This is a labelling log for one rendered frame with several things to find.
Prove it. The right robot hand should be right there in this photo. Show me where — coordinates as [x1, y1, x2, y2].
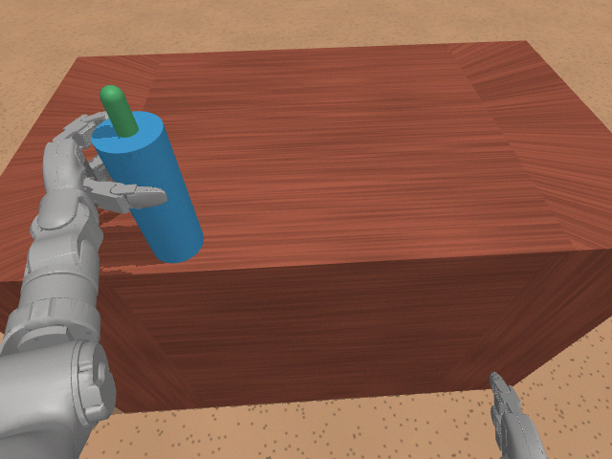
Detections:
[490, 372, 548, 459]

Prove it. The left robot hand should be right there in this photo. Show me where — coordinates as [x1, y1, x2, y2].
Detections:
[42, 111, 167, 214]

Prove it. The bottle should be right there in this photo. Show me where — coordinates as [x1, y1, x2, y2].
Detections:
[92, 85, 204, 263]

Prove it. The left robot arm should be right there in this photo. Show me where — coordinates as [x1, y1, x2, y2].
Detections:
[0, 188, 116, 459]

